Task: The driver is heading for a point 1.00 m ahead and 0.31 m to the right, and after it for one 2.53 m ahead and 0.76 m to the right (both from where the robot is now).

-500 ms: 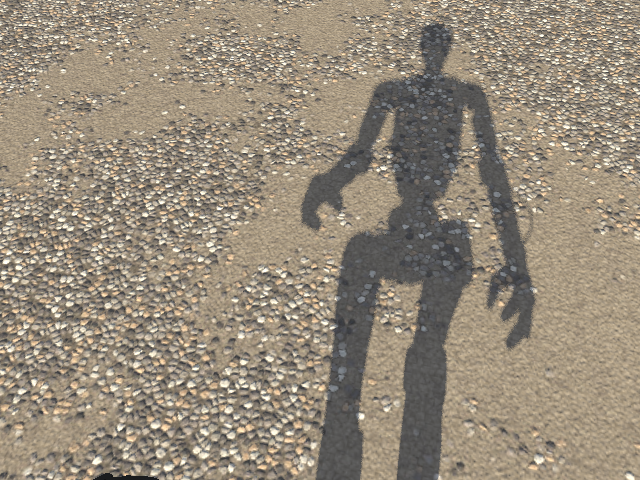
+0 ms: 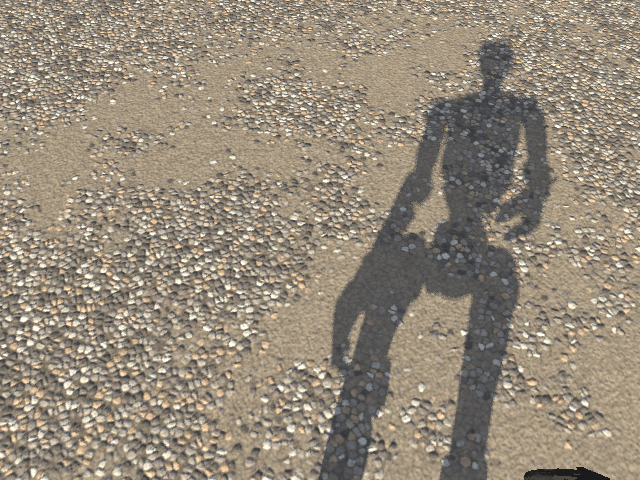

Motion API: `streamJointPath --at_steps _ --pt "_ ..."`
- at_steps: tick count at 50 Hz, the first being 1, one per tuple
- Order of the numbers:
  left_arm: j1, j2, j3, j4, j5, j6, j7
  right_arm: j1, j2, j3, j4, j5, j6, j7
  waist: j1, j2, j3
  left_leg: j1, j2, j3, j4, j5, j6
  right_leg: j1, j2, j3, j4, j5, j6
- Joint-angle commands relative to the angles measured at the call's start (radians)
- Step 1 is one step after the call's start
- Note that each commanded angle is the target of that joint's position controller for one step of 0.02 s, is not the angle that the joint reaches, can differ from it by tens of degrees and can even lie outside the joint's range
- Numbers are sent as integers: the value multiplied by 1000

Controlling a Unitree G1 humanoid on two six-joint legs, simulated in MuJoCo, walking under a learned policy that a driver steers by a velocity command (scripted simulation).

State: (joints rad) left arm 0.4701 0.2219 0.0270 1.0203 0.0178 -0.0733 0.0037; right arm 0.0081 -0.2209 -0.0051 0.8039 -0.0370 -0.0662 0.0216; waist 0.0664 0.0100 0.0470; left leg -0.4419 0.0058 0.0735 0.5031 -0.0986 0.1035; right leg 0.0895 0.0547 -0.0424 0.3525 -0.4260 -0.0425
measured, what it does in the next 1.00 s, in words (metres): walks ahead: right foot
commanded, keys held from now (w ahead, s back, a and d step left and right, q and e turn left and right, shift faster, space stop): w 0.42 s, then no key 0.16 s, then e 0.32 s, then w+e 0.10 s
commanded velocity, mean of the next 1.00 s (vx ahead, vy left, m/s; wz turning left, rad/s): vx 0.33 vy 0.00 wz -0.13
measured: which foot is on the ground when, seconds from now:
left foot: down 0.00-0.56, up 0.58-1.00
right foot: down 0.00-0.02, up 0.04-0.52, down 0.54-1.00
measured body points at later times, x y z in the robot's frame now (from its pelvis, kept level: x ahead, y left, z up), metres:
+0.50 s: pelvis +0.26 +0.00 +0.01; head +0.29 +0.00 +0.46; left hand +0.45 +0.22 -0.10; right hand +0.18 -0.23 -0.13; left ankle +0.12 +0.08 -0.72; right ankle +0.41 -0.10 -0.71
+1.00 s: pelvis +0.36 -0.01 +0.01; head +0.38 -0.01 +0.46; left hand +0.43 +0.26 -0.13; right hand +0.45 -0.27 -0.12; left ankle +0.40 +0.11 -0.70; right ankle +0.41 -0.09 -0.72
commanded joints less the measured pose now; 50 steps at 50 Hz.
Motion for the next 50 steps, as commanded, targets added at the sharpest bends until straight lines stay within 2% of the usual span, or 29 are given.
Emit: streamJointPath --at_steps 1,2,3,4,5,6,7,9,12,17,21,22,24,25,26,27,28,29,30,31,32,33,34,37,42,45,47,49,50 --pt "78 32 -2 -85 -36 -10 -3 493 -293 -93 81 -38 -14 -31 -183 203 -339 781 388 -567 -95 -142 198 -550 -35 -43 796 218 -27" --pt "60 122 24 -64 -10 -6 1 458 -261 -92 85 12 2 -21 -181 146 -341 741 416 -768 -217 -174 234 -679 11 69 923 -100 -37" --pt "-28 140 35 -87 -1 -3 0 343 -210 -80 74 29 6 -19 -130 83 -161 593 368 -593 -232 -224 200 -737 -58 97 935 -15 -46" --pt "-81 120 30 -97 -1 -8 -7 271 -146 -64 63 27 0 -14 -110 44 -76 457 321 -480 -276 -173 171 -717 -95 96 878 61 -46" --pt "-93 100 29 -94 0 -2 -11 241 -114 -55 67 25 -7 -13 -79 46 -29 366 268 -388 -310 -116 131 -671 -125 90 816 101 -42" --pt "-79 89 27 -87 16 12 -16 235 -93 -49 81 28 -14 -16 -51 62 -8 295 229 -321 -334 -58 104 -618 -141 85 773 121 -29" --pt "-64 70 24 -76 22 24 -22 247 -88 -47 92 26 -22 -17 -39 64 -16 269 212 -279 -347 -6 100 -583 -140 74 761 138 -19" --pt "-90 62 25 -85 22 36 -31 295 -107 -52 120 31 -37 -16 -30 51 -16 270 199 -235 -368 70 110 -603 -146 56 731 181 -3" --pt "-219 68 27 -125 19 44 -35 351 -115 -54 150 32 -39 -16 -48 45 26 301 184 -195 -409 73 113 -712 -171 36 630 287 21" --pt "-403 47 14 -181 9 37 -36 435 -111 -49 188 30 -35 -19 -94 45 51 368 162 -137 -404 178 95 -728 -152 -5 388 419 33" --pt "-503 52 9 -217 7 32 -32 503 -112 -48 223 20 -31 -29 -124 51 64 486 194 -128 -364 282 98 -731 -124 -24 276 410 8" --pt "-505 50 9 -220 9 27 -30 502 -108 -47 230 16 -28 -33 -118 47 73 508 198 -118 -330 374 92 -719 -115 -25 247 392 -3" --pt "-450 48 10 -202 10 13 -20 482 -109 -46 238 11 -24 -41 -91 58 49 524 195 -93 -225 629 65 -614 -73 -42 203 341 -29" --pt "-369 60 16 -172 12 3 -12 468 -115 -47 240 12 -25 -44 -61 69 10 527 184 -91 -139 753 46 -517 -41 -46 178 330 -45" --pt "-232 74 25 -120 18 -10 -4 448 -118 -47 241 20 -23 -45 -4 52 -54 516 151 -73 9 774 22 -370 -14 -56 97 403 -63" --pt "-102 117 38 -79 35 -26 5 448 -109 -41 233 35 -26 -46 41 24 -137 390 109 -53 191 589 -6 -143 -94 0 81 633 -87" --pt "25 219 60 -63 55 -31 10 509 -48 -26 207 59 -28 -50 44 -143 -299 155 6 6 528 -6 -40 158 -395 270 187 1157 -178" --pt "17 230 67 -59 2 -12 0 629 -45 -36 248 86 -14 -53 6 -238 -459 24 -117 -74 775 -530 -58 262 -528 505 146 1402 -333" --pt "-78 182 56 -82 -28 -2 -5 555 -98 -51 248 49 -2 -55 -18 -97 -359 5 -56 -150 792 -463 -60 118 -462 404 98 1299 -314" --pt "-182 118 37 -93 -27 0 -3 453 -69 -47 221 27 -1 -49 -36 -90 -206 -47 -23 -131 757 -408 -67 -14 -408 323 45 1173 -286" --pt "-225 70 22 -91 -22 2 1 408 -52 -47 211 11 4 -46 -61 -61 -109 -39 14 -117 688 -361 -75 -133 -352 262 -6 1092 -248" --pt "-247 59 17 -90 -25 5 8 379 -54 -51 196 -2 16 -42 -82 -70 -72 -9 33 -111 625 -329 -85 -215 -305 222 -35 1038 -223" --pt "-252 67 19 -88 -19 7 10 388 -42 -51 196 -6 30 -41 -98 -71 -75 41 26 -96 600 -304 -93 -268 -281 198 -40 1040 -211" --pt "-235 129 39 -93 -4 10 5 385 -25 -51 181 8 57 -48 -118 -63 -125 66 6 -81 548 -276 -113 -319 -261 188 -43 1008 -232" --pt "-200 144 56 -107 5 49 5 244 -57 -58 123 12 86 -62 -76 -105 -100 16 12 -89 418 -230 -125 -379 -236 285 -105 461 -218" --pt "-183 153 69 -113 9 69 6 180 -63 -58 95 20 89 -68 -50 -119 -73 9 -1 -98 346 -241 -127 -384 -227 353 -119 251 -212" --pt "-171 159 79 -115 8 80 5 162 -66 -56 77 19 79 -65 -38 -128 -82 34 -11 -95 293 -280 -127 -382 -225 414 -140 45 -220" --pt "-184 166 88 -124 9 90 3 166 -69 -54 62 22 65 -62 -43 -136 -74 91 -31 -90 212 -337 -116 -405 -222 469 -144 -85 -219" --pt "-205 166 92 -132 7 95 1 197 -65 -53 62 28 56 -62 -64 -129 -66 162 -46 -87 130 -352 -102 -446 -209 482 -136 -125 -207"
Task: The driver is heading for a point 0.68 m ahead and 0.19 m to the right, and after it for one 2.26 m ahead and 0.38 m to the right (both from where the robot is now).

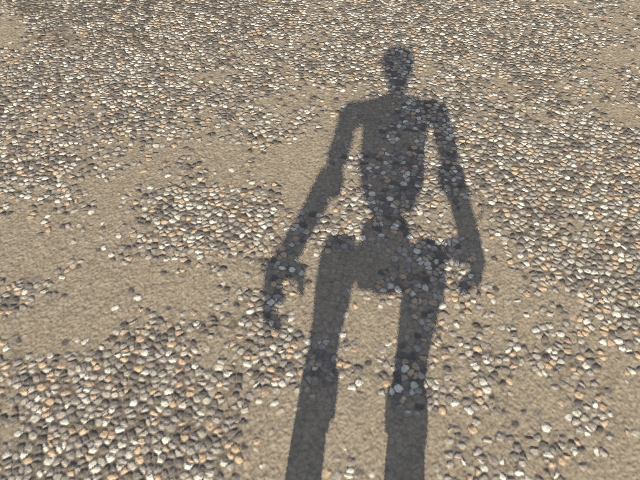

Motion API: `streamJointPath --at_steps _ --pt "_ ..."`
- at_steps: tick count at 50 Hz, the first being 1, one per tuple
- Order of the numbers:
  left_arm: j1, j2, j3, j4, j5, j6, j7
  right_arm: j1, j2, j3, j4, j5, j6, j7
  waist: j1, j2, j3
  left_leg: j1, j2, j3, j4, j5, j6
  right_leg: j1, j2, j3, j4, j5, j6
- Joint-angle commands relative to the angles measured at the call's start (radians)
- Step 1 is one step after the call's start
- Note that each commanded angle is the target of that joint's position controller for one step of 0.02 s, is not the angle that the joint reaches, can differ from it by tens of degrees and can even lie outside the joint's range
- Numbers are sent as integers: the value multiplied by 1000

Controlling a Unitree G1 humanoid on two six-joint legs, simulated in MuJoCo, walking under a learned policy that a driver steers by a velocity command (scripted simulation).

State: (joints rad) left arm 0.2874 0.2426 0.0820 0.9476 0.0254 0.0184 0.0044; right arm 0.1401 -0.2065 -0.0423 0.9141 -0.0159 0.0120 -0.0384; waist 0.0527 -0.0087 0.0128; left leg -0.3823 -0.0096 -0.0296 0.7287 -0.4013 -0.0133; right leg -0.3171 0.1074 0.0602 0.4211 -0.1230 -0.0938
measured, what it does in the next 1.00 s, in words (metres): walks ahead, turning right: left foot, then right foot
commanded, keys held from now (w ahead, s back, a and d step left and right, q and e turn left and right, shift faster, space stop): w+e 0.78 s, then w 0.10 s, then w+q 0.12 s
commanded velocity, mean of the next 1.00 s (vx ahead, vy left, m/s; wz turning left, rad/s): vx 0.43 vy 0.00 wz -0.51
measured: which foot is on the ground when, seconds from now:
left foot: up 0.00-0.04, down 0.06-0.58, up 0.60-1.00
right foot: down 0.00-0.04, up 0.06-0.54, down 0.56-1.00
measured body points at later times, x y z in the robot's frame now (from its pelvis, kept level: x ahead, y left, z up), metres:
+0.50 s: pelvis +0.13 -0.03 -0.01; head +0.17 -0.03 +0.44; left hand +0.39 +0.13 -0.12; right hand +0.00 -0.25 -0.14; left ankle +0.01 +0.12 -0.74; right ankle +0.21 -0.17 -0.71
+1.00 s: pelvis +0.37 -0.17 +0.00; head +0.39 -0.19 +0.45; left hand +0.49 +0.08 -0.13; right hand +0.41 -0.47 -0.11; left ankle +0.59 -0.15 -0.69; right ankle +0.23 -0.16 -0.74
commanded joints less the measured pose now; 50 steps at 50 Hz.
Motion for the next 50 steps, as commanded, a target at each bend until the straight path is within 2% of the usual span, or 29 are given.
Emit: streamJointPath --at_steps 1,2,3,4,5,6,7,8,10,13,17,22,24,25,26,27,28,29,30,31,32,33,34,36,39,42,44,48,50 --pt "-65 142 40 -72 -9 9 1 133 -68 -14 -34 11 -32 -3 -99 -90 -20 233 -45 23 -242 -5 36 -124 -226 368 -179 -472 -124" --pt "-95 117 38 -91 -18 10 6 210 -88 -20 -17 10 -44 -9 -140 -45 -3 374 -13 -11 -400 2 61 -242 -157 329 -114 -530 -62" --pt "-74 26 18 -113 -28 3 10 269 -176 -37 -12 -1 -52 -22 -131 176 -23 484 240 -266 -556 -220 97 -364 -51 171 183 -549 1" --pt "-89 22 13 -134 -25 -9 7 199 -274 -58 -39 -16 -52 -26 -106 269 29 415 437 -567 -681 -357 179 -511 51 16 395 -401 31" --pt "-125 101 25 -138 9 -16 -6 133 -223 -53 -48 -24 -52 -27 -68 124 86 294 416 -510 -672 -342 199 -465 -54 78 470 -279 29" --pt "-92 113 34 -121 8 -21 -23 80 -165 -39 -60 -9 -60 -22 -27 99 90 273 350 -410 -659 -251 176 -423 -66 70 507 -204 40" --pt "-58 110 36 -102 12 -20 -33 61 -142 -34 -68 0 -69 -14 -13 100 79 294 299 -305 -652 -139 150 -412 -68 49 557 -160 58" --pt "-44 102 37 -91 19 -16 -41 68 -137 -33 -71 5 -77 -12 -15 121 64 312 264 -220 -645 -66 137 -413 -76 23 612 -133 71" --pt "-69 76 29 -101 18 -10 -50 137 -119 -30 -54 2 -91 -5 -41 112 55 347 242 -125 -629 43 131 -444 -98 2 670 -94 83" --pt "-157 62 21 -137 15 -5 -60 236 -123 -34 -25 -6 -102 8 -84 109 73 405 248 -56 -618 147 141 -510 -125 -8 655 -47 102" --pt "-259 56 10 -181 16 -2 -76 281 -134 -37 -12 -10 -109 16 -115 117 99 440 264 23 -610 293 150 -514 -147 -41 523 -9 111" --pt "-382 33 -13 -250 16 -11 -96 319 -151 -41 10 -12 -110 17 -139 135 119 456 284 140 -561 492 143 -390 -150 -155 294 -35 55" --pt "-382 38 -15 -261 20 -13 -96 328 -166 -45 24 -11 -99 14 -128 144 111 473 290 184 -504 650 132 -310 -122 -199 228 -95 11" --pt "-351 46 -12 -256 22 -14 -91 321 -178 -46 27 -9 -95 12 -105 151 89 473 289 214 -436 841 124 -235 -90 -224 205 -132 -14" --pt "-286 59 -5 -241 22 -17 -82 319 -196 -50 31 -7 -89 11 -71 156 43 477 290 238 -325 1039 119 -140 -49 -244 189 -166 -39" --pt "-162 82 8 -208 23 -24 -72 317 -210 -51 33 -2 -82 11 -16 145 -37 451 287 259 -149 1120 113 14 -10 -244 152 -159 -68" --pt "17 118 28 -151 30 -35 -56 303 -209 -47 24 1 -78 12 65 99 -145 319 267 281 89 984 84 270 -7 -195 82 -114 -101" --pt "122 228 58 -141 38 -39 -38 314 -132 -27 -35 16 -81 27 87 -84 -272 -46 194 279 427 455 35 601 -273 188 19 -364 -192" --pt "103 298 68 -164 9 -32 -30 261 -119 -28 -99 6 -97 42 55 -184 -341 -290 28 127 658 -133 3 685 -479 682 -131 -303 -275" --pt "101 282 63 -146 -1 -21 -22 129 -177 -42 -125 2 -104 46 83 -55 -233 -378 71 8 689 -37 17 621 -436 556 -148 -166 -256" --pt "46 230 49 -136 -8 -25 -14 127 -152 -33 -129 10 -114 48 36 -30 -111 -376 115 14 627 60 28 486 -405 408 -141 -29 -236" --pt "-9 180 35 -144 -11 -33 -10 151 -145 -32 -110 4 -116 46 -12 8 -43 -311 145 11 530 100 28 356 -345 309 -156 101 -196" --pt "-47 158 26 -147 -18 -41 -5 170 -144 -33 -107 -17 -103 46 -51 -1 -15 -249 157 6 480 104 17 268 -295 248 -167 183 -178" --pt "-62 139 16 -154 -26 -60 -5 212 -134 -32 -100 -37 -67 54 -87 -20 -28 -185 154 13 437 104 -7 198 -247 193 -184 262 -181" --pt "-4 164 19 -138 -29 -77 -10 133 -123 -30 -136 -37 -42 60 -78 -26 5 -235 145 34 343 177 -36 154 -219 185 -222 234 -180" --pt "75 150 11 -114 -26 -83 -10 3 -123 -25 -178 -32 -41 64 -35 -40 48 -317 138 45 195 299 -39 199 -214 184 -247 270 -150" --pt "119 141 6 -97 -26 -87 -8 -57 -113 -18 -195 -30 -46 69 -12 -44 46 -318 122 52 100 376 -26 248 -211 168 -236 351 -121" --pt "179 137 -7 -68 -16 -96 3 -170 -102 -1 -228 -14 -55 80 30 -43 57 -303 88 96 -52 445 24 361 -234 120 -239 470 -83" --pt "193 142 -12 -52 -5 -98 10 -202 -108 2 -244 -9 -59 83 30 -45 72 -279 68 104 -114 418 59 415 -262 100 -240 522 -77"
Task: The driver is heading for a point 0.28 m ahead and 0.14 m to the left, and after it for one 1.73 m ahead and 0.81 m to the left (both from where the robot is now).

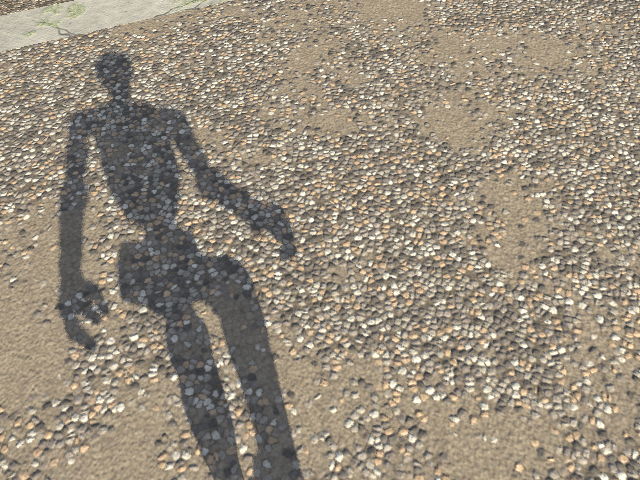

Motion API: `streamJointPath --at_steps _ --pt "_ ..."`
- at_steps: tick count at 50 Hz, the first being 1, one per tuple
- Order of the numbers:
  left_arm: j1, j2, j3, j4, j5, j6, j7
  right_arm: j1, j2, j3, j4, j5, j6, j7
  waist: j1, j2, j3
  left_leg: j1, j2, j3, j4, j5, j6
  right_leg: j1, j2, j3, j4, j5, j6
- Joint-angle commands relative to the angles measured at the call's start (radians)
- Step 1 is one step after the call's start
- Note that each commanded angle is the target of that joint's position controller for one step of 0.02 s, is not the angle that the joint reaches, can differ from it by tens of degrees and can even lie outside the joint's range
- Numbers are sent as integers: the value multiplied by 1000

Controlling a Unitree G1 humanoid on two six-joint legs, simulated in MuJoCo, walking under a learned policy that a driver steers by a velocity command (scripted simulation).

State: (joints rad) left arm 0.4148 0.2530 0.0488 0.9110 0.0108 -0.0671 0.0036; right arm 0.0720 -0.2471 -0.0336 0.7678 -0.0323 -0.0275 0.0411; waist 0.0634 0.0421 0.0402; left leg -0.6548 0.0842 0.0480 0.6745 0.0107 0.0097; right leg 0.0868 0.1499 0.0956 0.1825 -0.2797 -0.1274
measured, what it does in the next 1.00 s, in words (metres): walks ahead, turning left: left foot, then right foot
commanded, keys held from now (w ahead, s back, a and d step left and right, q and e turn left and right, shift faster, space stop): w+q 1.00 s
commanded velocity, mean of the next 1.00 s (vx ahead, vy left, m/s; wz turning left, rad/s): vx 0.50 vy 0.00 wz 0.45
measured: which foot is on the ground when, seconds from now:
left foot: up 0.00-0.10, down 0.12-0.64, up 0.66-1.00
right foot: down 0.00-0.12, up 0.14-0.62, down 0.64-1.00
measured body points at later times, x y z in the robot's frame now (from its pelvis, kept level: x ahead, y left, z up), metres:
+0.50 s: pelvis +0.29 +0.04 +0.01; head +0.32 +0.06 +0.46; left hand +0.43 +0.31 -0.10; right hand +0.32 -0.24 -0.12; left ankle +0.21 +0.09 -0.74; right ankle +0.48 -0.10 -0.69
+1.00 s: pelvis +0.54 +0.07 +0.01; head +0.57 +0.08 +0.46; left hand +0.40 +0.31 -0.12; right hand +0.83 -0.04 -0.10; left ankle +0.58 +0.25 -0.68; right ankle +0.52 -0.05 -0.74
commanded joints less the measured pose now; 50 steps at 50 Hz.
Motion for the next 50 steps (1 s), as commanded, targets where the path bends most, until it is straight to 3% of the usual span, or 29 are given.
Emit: streamJointPath --at_steps 1,3,4,5,6,7,8,9,10,11,12,13,16,19,22,26,28,30,31,32,33,34,35,36,37,39,41,45,50 --pt "54 138 21 -11 14 -13 15 -119 -74 -8 -96 10 -22 4 2 -99 43 35 -43 30 -89 -28 58 28 -316 44 15 748 -35" --pt "22 159 21 -7 24 -16 24 -10 -98 -18 -61 14 -23 -6 -57 -118 -11 194 -111 46 -110 -125 101 52 -323 0 131 1041 -10" --pt "13 170 24 -4 33 -13 26 103 -121 -29 -25 16 -26 -15 -106 -120 -68 300 -148 49 -123 -172 122 66 -319 -21 272 1147 -1" --pt "-5 178 25 -5 32 -9 25 253 -134 -38 24 11 -32 -24 -179 -99 -137 473 -157 45 -194 -138 147 16 -296 -58 470 1115 9" --pt "-6 152 13 -31 27 -14 25 410 -191 -55 58 -8 -34 -37 -234 -28 -236 717 4 -150 -194 -189 204 -169 -258 -91 751 825 20" --pt "107 62 0 -48 -2 -18 8 428 -296 -84 64 -17 -31 -35 -147 217 -307 974 275 -701 -262 -168 394 -578 -39 -136 1163 -35 88" --pt "39 137 9 -55 31 -25 7 341 -227 -74 63 36 -19 -20 -132 86 -267 915 259 -840 -382 -226 395 -700 -62 -16 1226 -166 68" --pt "-50 143 9 -85 27 -33 1 244 -189 -65 38 38 -17 -17 -104 27 -118 773 233 -667 -394 -255 370 -746 -128 1 1192 -78 66" --pt "-103 139 4 -99 26 -40 -3 211 -144 -55 35 29 -18 -15 -95 -49 -60 664 191 -572 -420 -173 341 -725 -163 -11 1133 -33 69" --pt "-119 127 3 -107 28 -33 -6 209 -129 -50 42 25 -22 -20 -71 -66 -17 579 147 -499 -433 -81 314 -696 -186 -14 1077 -27 78" --pt "-112 115 -2 -116 36 -16 -9 210 -115 -44 56 27 -26 -25 -43 -54 -13 515 104 -439 -447 -14 290 -649 -201 -17 1027 -25 94" --pt "-99 98 -6 -117 40 -1 -11 222 -124 -45 62 30 -34 -26 -31 -34 -24 490 85 -402 -453 30 283 -621 -206 -26 985 -28 109" --pt "-147 78 -16 -144 42 21 -15 262 -163 -57 73 34 -41 -28 -35 -11 -21 435 42 -347 -483 41 284 -637 -216 -66 863 11 151" --pt "-300 75 -21 -199 37 25 -17 316 -167 -62 79 36 -35 -29 -80 3 14 438 11 -341 -503 12 251 -691 -223 -85 685 147 185" --pt "-397 70 -27 -232 29 22 -22 373 -172 -68 85 36 -31 -31 -126 18 -2 510 -3 -349 -464 53 215 -701 -205 -84 556 249 191" --pt "-492 78 -33 -275 18 10 -23 418 -178 -73 80 20 -24 -40 -160 32 -10 603 17 -395 -384 167 205 -695 -169 -80 450 234 179" --pt "-468 98 -29 -280 15 0 -21 390 -191 -77 63 14 -22 -48 -134 45 -17 607 32 -432 -339 193 183 -613 -155 -61 380 187 160" --pt "-332 134 -14 -244 12 -11 -10 325 -211 -83 38 13 -26 -49 -63 50 -59 550 16 -449 -240 261 145 -394 -120 -67 308 116 130" --pt "-212 164 -1 -213 18 -24 2 309 -204 -80 34 22 -33 -41 1 0 -121 500 -40 -408 -84 257 120 -215 -146 -47 242 134 101" --pt "-58 241 19 -205 42 -32 20 311 -139 -61 6 38 -43 -32 58 -117 -266 396 -102 -319 177 64 92 9 -360 157 206 -63 48" --pt "-46 322 38 -211 55 -14 28 413 -58 -43 -25 62 -40 -34 1 -327 -340 96 -249 -185 413 -562 64 208 -597 578 106 -167 -51" --pt "-86 265 38 -206 39 1 22 427 -140 -51 -2 27 -23 -43 -31 -244 -276 -8 -159 -162 530 -551 73 124 -600 678 93 -283 -84" --pt "-142 164 16 -222 30 3 16 357 -158 -56 8 13 -15 -38 -32 -110 -147 -10 -113 -162 546 -449 71 -2 -543 518 78 -265 -61" --pt "-179 118 4 -217 28 0 11 305 -140 -52 0 12 -13 -27 -41 -76 -72 12 -84 -150 509 -381 60 -102 -484 359 53 -117 -38" --pt "-181 105 0 -210 29 -5 12 284 -129 -52 -5 5 -6 -17 -50 -114 -47 34 -60 -139 480 -354 51 -151 -440 247 37 3 -14" --pt "-151 104 1 -183 19 -21 10 280 -117 -50 -10 -5 15 0 -64 -161 -39 58 -47 -121 472 -324 35 -187 -398 119 21 185 -1" --pt "-122 111 6 -166 9 -37 3 239 -105 -46 -34 -3 25 10 -70 -149 -46 22 -40 -115 472 -287 28 -173 -405 52 9 303 -14" --pt "-83 116 13 -138 7 -39 0 108 -91 -35 -86 -5 29 26 -55 -133 -11 -76 -19 -93 390 -173 8 -150 -402 -71 -26 381 -27" --pt "-45 137 21 -107 8 -34 0 -57 -60 -10 -145 -2 20 46 -21 -130 31 5 -23 -7 100 -40 32 -142 -386 -205 -27 423 0"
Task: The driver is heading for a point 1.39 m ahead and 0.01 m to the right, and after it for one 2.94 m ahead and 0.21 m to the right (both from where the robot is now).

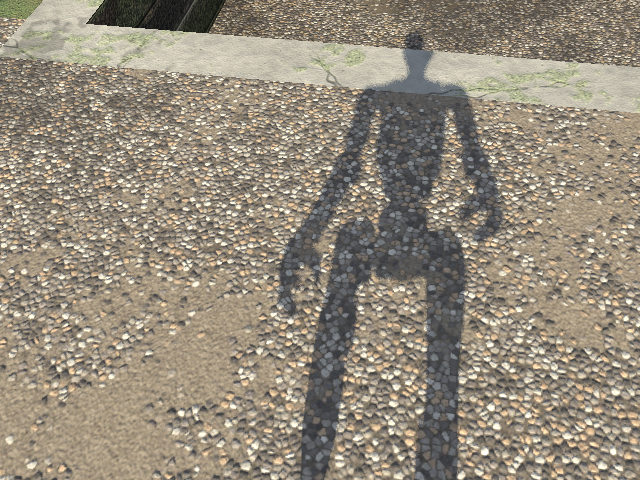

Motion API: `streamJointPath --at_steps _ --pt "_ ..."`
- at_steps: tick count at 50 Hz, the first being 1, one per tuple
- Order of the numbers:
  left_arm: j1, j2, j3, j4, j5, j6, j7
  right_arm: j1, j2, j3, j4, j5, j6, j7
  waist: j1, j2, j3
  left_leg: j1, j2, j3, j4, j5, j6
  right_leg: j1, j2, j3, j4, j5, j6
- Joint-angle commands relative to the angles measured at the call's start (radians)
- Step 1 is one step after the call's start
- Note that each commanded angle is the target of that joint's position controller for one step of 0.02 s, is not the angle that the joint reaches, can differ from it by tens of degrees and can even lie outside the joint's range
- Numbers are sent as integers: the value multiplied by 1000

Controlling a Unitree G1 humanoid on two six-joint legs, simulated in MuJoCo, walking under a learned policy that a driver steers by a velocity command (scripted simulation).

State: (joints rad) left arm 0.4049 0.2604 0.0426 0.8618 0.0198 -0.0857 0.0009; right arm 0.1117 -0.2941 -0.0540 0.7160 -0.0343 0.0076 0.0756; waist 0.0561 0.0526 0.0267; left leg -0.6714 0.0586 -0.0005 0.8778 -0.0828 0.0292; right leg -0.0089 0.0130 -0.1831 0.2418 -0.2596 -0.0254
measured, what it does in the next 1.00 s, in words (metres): walks ahead, turning left: left foot, then right foot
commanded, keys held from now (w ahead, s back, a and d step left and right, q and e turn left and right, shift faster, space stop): w+q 0.26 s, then w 0.74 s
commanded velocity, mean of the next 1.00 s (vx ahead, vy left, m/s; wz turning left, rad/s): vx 0.50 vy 0.00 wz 0.29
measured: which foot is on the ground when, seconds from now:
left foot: up 0.00-0.14, down 0.16-0.72, up 0.74-1.00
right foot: down 0.00-0.18, up 0.20-0.68, down 0.70-1.00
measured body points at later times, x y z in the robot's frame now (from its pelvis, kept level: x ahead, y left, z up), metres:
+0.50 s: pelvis +0.27 +0.06 +0.00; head +0.29 +0.09 +0.45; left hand +0.35 +0.34 -0.12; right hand +0.35 -0.20 -0.12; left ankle +0.20 +0.10 -0.74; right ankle +0.45 -0.07 -0.68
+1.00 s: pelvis +0.55 +0.08 +0.00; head +0.57 +0.08 +0.45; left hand +0.49 +0.34 -0.13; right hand +0.74 -0.13 -0.12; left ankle +0.58 +0.25 -0.68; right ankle +0.55 +0.01 -0.74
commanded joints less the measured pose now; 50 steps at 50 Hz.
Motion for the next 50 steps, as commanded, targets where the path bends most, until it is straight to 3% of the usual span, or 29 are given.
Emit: streamJointPath --at_steps 1,3,5,7,8,9,10,11,12,13,14,16,18,21,24,30,33,34,35,36,37,38,39,40,42,45,50 --pt "-20 138 29 -50 -1 -13 5 -120 -15 12 -103 -1 -15 13 -8 -139 51 34 0 60 -142 39 24 -24 -258 60 -79 422 -97" --pt "9 151 33 -32 1 -3 10 -149 -21 13 -119 -6 -15 12 -1 -136 57 59 -19 94 -205 -19 52 35 -274 30 -37 510 -86" --pt "21 177 37 -19 4 10 17 -126 -33 7 -120 -12 -14 3 -21 -151 27 144 -75 136 -247 -122 91 83 -281 -14 83 798 -71" --pt "26 205 42 -15 2 28 22 44 -66 -13 -74 -19 -23 -13 -98 -151 -84 359 -154 148 -308 -185 144 73 -278 -47 373 978 -62" --pt "14 201 39 -30 3 32 22 220 -107 -35 -17 -28 -30 -28 -177 -98 -183 608 -143 85 -366 -165 182 -69 -256 -63 622 812 -34" --pt "49 100 14 -94 -6 28 7 284 -224 -68 -14 -28 -28 -46 -161 106 -306 938 150 -339 -398 -302 282 -447 -162 -64 968 157 17" --pt "-25 130 24 -150 5 21 -1 285 -276 -81 -44 11 -18 -52 -167 136 -376 1018 312 -794 -558 -185 379 -680 1 106 1184 -299 52" --pt "-137 152 28 -175 9 18 -4 281 -251 -78 -21 23 -12 -61 -181 17 -246 953 268 -628 -569 -78 356 -778 -61 209 1187 -198 43" --pt "-137 127 16 -175 -2 7 -5 237 -196 -64 -7 27 -15 -69 -135 -11 -121 803 236 -492 -574 32 326 -758 -102 202 1105 -112 37" --pt "-115 119 15 -157 2 8 -4 194 -151 -51 -6 26 -21 -73 -84 -48 -53 674 173 -397 -589 132 278 -688 -131 204 1005 -86 36" --pt "-82 115 14 -146 17 23 -4 155 -120 -40 -8 30 -29 -75 -41 -41 -35 583 128 -329 -604 200 255 -614 -145 206 950 -85 44" --pt "-35 102 13 -124 32 56 -14 141 -91 -27 -10 29 -51 -68 -13 -25 -62 514 88 -261 -629 281 248 -531 -141 188 905 -68 54" --pt "-64 83 11 -129 28 67 -22 180 -104 -30 16 31 -65 -63 -17 -22 -49 492 69 -227 -668 266 241 -546 -138 174 836 2 61" --pt "-190 75 9 -159 24 68 -26 248 -102 -27 50 32 -72 -62 -59 -11 7 531 61 -217 -712 224 213 -633 -146 170 696 132 64" --pt "-285 72 8 -181 19 64 -30 302 -105 -26 75 33 -77 -65 -96 -1 19 612 66 -208 -709 242 187 -675 -132 170 571 229 56" --pt "-439 67 0 -234 11 49 -38 384 -113 -20 123 19 -80 -82 -141 5 61 745 110 -212 -670 339 178 -670 -76 144 387 230 9" --pt "-352 85 9 -212 8 39 -32 346 -133 -21 134 13 -82 -92 -81 19 41 748 121 -188 -581 587 143 -488 -19 128 309 128 -41" --pt "-259 102 18 -181 7 35 -21 335 -144 -22 138 10 -83 -92 -41 22 -11 744 107 -172 -473 731 129 -361 19 113 291 89 -60" --pt "-106 122 29 -134 11 25 -8 321 -145 -21 142 12 -83 -89 33 -9 -97 697 65 -130 -287 739 110 -162 25 112 231 124 -87" --pt "62 186 46 -105 33 18 9 323 -107 -7 119 18 -89 -87 96 -81 -221 523 19 -100 -15 463 95 93 -159 305 217 26 -137" --pt "112 298 76 -94 44 21 7 446 -23 6 106 53 -88 -81 43 -326 -328 192 -184 -22 360 -249 44 318 -432 806 128 -20 -280" --pt "40 214 59 -92 3 31 -7 392 -102 -8 119 15 -86 -86 22 -198 -262 96 -159 -122 445 -388 61 235 -410 907 49 -24 -272" --pt "-59 158 45 -106 -6 32 -10 325 -97 -9 106 14 -85 -81 -14 -125 -117 70 -104 -123 433 -312 61 98 -380 725 44 -10 -257" --pt "-104 110 33 -105 -1 27 -14 276 -80 -1 98 13 -86 -75 -24 -70 -58 84 -67 -108 383 -262 59 2 -332 613 16 78 -235" --pt "-121 74 18 -78 -2 15 -9 268 -60 4 96 -2 -66 -62 -68 -112 -14 145 -20 -79 293 -233 43 -113 -248 458 -31 193 -185" --pt "-71 92 22 -37 -11 -7 -14 260 -34 11 102 -8 -46 -48 -82 -122 -14 143 -3 -40 233 -196 17 -135 -225 377 -74 307 -195" --pt "-13 94 21 12 -16 -7 -17 41 -12 27 39 -3 -45 -40 -45 -115 45 44 39 21 -21 -20 -22 -113 -174 272 -132 339 -182"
